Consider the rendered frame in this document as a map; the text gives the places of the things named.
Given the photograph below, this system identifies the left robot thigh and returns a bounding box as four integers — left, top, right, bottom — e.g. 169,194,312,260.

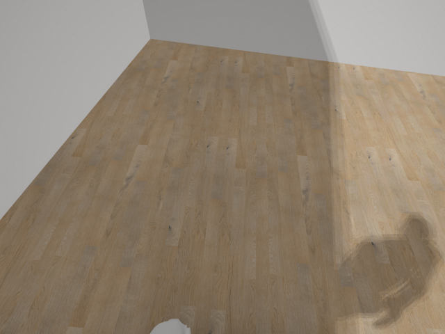
150,320,191,334

